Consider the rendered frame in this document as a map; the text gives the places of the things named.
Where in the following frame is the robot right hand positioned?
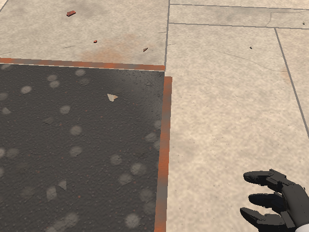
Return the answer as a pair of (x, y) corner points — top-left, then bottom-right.
(239, 169), (309, 232)

